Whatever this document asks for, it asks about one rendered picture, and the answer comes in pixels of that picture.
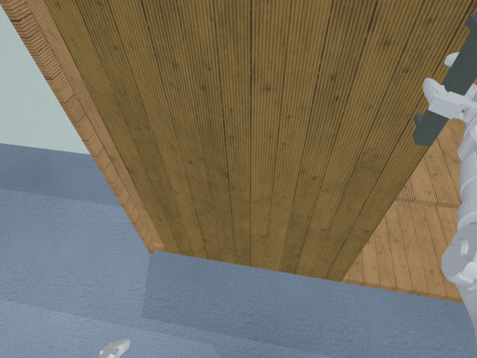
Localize left robot hand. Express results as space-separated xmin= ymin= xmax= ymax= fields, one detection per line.
xmin=98 ymin=339 xmax=130 ymax=358

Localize handle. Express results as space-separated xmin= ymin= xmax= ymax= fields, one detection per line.
xmin=412 ymin=14 xmax=477 ymax=146

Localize right robot forearm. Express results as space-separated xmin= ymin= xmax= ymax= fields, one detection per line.
xmin=457 ymin=114 xmax=477 ymax=231

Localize right robot hand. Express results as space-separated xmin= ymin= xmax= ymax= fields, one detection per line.
xmin=423 ymin=52 xmax=477 ymax=127

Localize robot right upper arm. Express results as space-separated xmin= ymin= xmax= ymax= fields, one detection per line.
xmin=441 ymin=222 xmax=477 ymax=347

